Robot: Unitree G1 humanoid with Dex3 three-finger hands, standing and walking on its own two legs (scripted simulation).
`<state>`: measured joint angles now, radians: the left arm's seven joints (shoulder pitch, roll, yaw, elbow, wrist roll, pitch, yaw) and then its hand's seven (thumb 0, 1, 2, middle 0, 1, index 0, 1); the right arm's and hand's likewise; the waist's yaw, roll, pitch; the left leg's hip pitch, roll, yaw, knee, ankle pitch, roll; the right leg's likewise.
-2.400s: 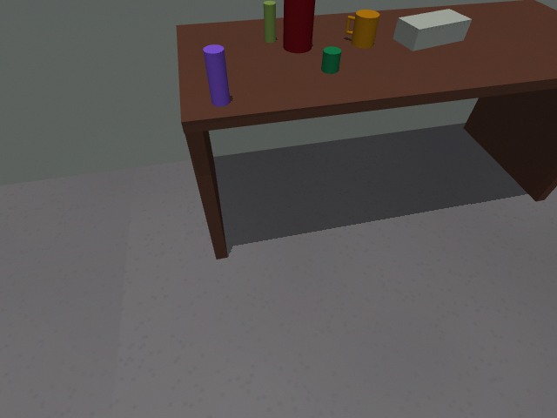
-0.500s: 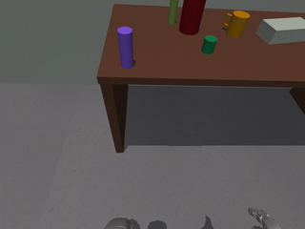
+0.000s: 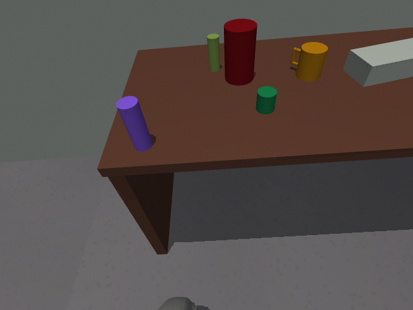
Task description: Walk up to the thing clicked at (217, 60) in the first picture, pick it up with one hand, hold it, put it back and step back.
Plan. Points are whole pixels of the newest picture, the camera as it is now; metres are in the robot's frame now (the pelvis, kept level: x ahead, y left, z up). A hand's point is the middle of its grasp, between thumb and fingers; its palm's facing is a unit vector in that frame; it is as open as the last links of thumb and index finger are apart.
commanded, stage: walk up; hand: left
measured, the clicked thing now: (135, 125) +0.56 +0.23 +0.04
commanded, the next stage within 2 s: stand in 1.82 s
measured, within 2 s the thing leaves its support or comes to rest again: neither
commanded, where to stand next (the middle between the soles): +0.17 +0.01 m, yaw +1 degrees
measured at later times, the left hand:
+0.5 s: hand (98, 304) +0.17 +0.28 -0.15, palm faces -0.01 -0.93 -0.36, open 7.4 cm
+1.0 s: hand (104, 289) +0.19 +0.28 -0.14, palm faces -0.02 -0.93 -0.35, open 7.4 cm
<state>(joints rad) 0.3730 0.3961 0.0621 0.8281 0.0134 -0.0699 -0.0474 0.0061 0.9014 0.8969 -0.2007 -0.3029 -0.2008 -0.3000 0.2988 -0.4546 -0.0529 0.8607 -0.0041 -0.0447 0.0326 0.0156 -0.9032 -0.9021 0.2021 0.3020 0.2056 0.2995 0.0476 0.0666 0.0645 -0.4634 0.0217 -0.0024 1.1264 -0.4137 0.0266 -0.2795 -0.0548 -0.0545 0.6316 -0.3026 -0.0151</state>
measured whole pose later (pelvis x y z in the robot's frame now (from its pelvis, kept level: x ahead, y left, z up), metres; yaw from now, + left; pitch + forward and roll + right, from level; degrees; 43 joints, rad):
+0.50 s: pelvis +0.10 +0.02 +0.00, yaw +1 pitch -2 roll -1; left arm 0.26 0.40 0.02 0.85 -0.01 -0.03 0.01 0.01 0.90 0.90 -0.20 -0.30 -0.20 -0.30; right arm 0.17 -0.37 -0.01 0.81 -0.01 -0.04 0.02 0.01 -0.90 -0.90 0.21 0.30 0.21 0.30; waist 0.01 -0.02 0.11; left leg -0.37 0.02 0.06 0.64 -0.23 0.04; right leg -0.38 -0.05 0.00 0.84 -0.44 -0.02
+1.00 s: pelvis +0.10 +0.02 +0.01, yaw +1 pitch -2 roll +0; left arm 0.11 0.38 0.00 1.03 0.00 -0.01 -0.01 0.01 0.90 0.90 -0.20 -0.30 -0.20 -0.30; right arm 0.16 -0.36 0.01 1.07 -0.01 0.00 0.03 0.01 -0.90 -0.90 0.20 0.30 0.21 0.30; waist -0.01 -0.01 0.06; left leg -0.28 0.02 0.02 0.54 -0.23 0.00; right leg -0.26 -0.05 -0.01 0.53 -0.24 0.02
